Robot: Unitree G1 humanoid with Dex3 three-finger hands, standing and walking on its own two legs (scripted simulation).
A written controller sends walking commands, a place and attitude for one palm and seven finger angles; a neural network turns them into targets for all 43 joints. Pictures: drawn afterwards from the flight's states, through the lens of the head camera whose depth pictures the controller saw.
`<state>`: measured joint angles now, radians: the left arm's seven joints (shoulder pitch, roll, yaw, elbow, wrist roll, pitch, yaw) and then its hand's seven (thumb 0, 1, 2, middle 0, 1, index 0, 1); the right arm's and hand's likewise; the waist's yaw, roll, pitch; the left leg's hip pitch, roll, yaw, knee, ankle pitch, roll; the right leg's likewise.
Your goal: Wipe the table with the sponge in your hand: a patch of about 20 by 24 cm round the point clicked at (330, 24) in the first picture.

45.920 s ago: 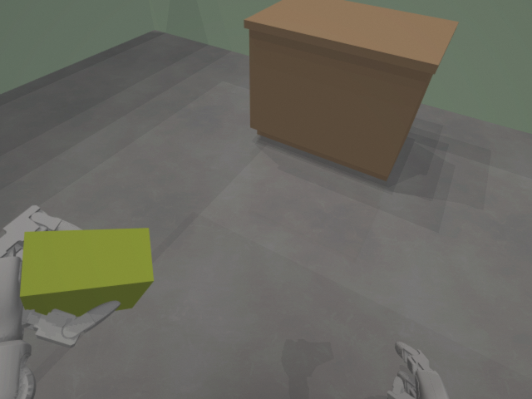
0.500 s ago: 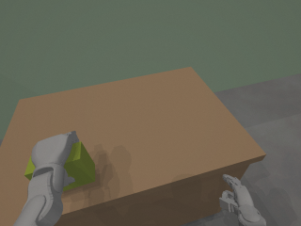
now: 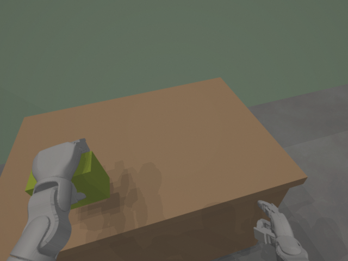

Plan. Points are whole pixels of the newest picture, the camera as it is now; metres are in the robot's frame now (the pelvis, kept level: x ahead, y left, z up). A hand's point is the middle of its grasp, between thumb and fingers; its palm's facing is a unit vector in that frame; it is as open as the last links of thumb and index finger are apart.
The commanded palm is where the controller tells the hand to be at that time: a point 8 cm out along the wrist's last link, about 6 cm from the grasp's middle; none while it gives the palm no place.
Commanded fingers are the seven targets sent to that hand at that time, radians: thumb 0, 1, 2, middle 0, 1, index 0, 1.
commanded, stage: lift the sponge slowly off the table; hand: left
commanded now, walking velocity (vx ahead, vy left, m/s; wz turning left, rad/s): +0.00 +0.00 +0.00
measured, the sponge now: (76, 187) +0.23 +0.29 +0.05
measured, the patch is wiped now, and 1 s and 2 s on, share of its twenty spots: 1.00 1.00 1.00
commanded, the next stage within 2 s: bring the sponge back beside the body in 0.40 s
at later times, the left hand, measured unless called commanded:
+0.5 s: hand (66, 174) +0.23 +0.28 +0.12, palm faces +0.07 -0.13 -0.99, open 10.2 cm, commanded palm +0.19 +0.28 +0.20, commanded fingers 0.00 0.10 1.30 -1.20 -1.60 -1.20 -1.60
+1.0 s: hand (68, 180) +0.22 +0.27 +0.11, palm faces +0.07 -0.14 -0.99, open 10.2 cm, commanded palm +0.18 +0.28 +0.19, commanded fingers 0.00 0.10 1.30 -1.20 -1.60 -1.20 -1.60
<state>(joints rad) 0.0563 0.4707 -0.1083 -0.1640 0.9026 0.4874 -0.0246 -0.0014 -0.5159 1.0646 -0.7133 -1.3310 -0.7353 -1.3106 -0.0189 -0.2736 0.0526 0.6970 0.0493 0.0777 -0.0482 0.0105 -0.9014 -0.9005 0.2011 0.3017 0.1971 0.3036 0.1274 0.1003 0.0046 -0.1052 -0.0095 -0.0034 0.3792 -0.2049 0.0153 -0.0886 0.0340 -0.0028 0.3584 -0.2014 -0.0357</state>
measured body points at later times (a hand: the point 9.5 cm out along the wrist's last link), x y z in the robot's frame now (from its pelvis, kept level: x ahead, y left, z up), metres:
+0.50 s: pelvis -0.01 +0.00 +0.00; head -0.03 -0.05 +0.45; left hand +0.22 +0.28 +0.17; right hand +0.25 -0.20 -0.07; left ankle +0.00 +0.11 -0.75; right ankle +0.00 -0.10 -0.75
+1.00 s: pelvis -0.01 +0.00 +0.00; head -0.03 -0.04 +0.45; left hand +0.21 +0.27 +0.16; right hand +0.25 -0.19 -0.07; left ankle +0.00 +0.11 -0.75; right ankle +0.00 -0.10 -0.75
